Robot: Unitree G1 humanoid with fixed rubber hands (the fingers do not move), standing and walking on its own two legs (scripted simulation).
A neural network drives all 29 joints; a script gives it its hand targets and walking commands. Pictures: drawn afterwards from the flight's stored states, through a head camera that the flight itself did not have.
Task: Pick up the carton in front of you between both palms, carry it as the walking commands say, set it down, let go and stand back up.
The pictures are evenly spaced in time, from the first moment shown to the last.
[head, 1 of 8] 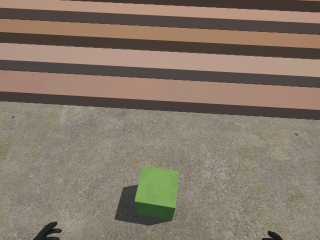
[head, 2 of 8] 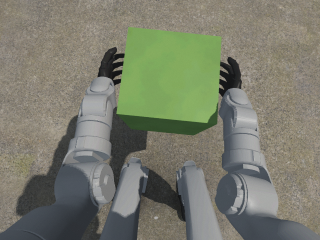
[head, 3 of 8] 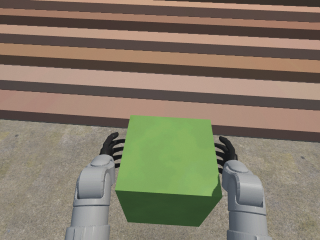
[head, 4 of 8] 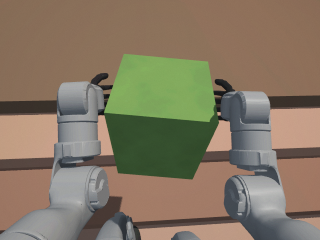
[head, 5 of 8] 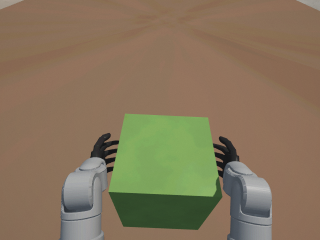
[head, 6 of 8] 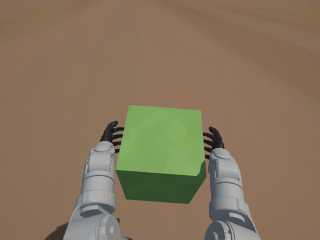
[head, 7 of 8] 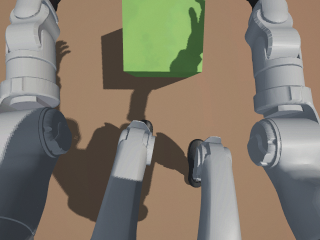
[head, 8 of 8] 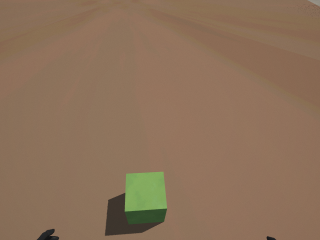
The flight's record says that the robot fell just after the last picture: no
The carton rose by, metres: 1.51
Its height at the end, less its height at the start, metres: +0.76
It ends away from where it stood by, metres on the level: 4.68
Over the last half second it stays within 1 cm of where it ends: yes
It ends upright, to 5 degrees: yes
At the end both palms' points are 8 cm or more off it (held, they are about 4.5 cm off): yes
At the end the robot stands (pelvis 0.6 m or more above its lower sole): yes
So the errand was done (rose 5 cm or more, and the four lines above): yes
